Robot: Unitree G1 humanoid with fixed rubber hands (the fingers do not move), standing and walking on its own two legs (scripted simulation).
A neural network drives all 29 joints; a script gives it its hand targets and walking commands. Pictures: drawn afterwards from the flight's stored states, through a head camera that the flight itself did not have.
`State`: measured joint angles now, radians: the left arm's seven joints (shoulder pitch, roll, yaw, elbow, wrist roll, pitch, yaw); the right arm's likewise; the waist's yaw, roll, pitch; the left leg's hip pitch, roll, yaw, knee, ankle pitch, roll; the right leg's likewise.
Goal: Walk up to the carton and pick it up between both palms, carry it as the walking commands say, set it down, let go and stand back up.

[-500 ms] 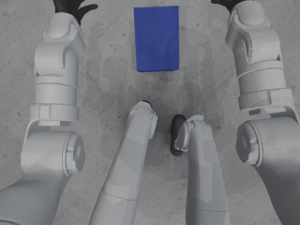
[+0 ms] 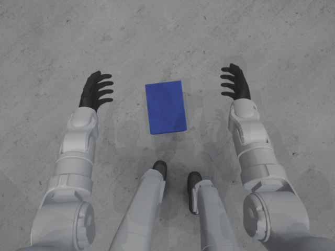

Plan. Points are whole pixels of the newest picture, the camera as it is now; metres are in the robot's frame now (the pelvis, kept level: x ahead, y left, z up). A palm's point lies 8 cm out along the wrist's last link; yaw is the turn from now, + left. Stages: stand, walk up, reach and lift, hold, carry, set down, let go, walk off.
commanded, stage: let go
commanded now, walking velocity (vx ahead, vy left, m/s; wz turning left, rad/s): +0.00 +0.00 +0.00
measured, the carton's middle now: (166, 109) +0.46 +0.08 -0.60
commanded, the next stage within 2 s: stand in 1.18 s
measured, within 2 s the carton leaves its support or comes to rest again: neither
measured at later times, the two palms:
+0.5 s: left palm (67, 173) +0.25 +0.22 -0.01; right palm (314, 171) +0.31 -0.21 -0.02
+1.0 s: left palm (71, 193) +0.22 +0.20 +0.00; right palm out of the picture +0.22 -0.26 +0.00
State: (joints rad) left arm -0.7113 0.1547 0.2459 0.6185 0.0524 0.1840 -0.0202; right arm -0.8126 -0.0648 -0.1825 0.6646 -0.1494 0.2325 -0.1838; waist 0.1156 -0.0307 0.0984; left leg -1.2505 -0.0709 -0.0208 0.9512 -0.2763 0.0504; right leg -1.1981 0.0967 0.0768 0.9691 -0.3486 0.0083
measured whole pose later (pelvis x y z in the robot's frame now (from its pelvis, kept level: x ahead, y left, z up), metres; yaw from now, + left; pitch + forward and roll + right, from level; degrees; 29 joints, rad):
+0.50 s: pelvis +0.08 -0.02 +0.07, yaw +1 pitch +17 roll +0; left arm 0.14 0.17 0.06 0.44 -0.02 0.01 -0.08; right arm 0.05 -0.13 -0.06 0.48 -0.06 0.02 -0.06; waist 0.06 0.03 -0.03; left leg -0.56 -0.06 -0.06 0.51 -0.23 0.03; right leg -0.51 0.08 0.08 0.52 -0.29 -0.04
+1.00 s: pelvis +0.07 -0.04 +0.08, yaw +3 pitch -4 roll +0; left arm 0.21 0.21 0.06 0.41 0.04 0.19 -0.06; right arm 0.24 -0.19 0.00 0.44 0.01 0.10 0.03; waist -0.02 -0.02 0.14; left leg -0.17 -0.04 -0.09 0.54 -0.29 0.00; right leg -0.10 0.09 0.02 0.50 -0.33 -0.07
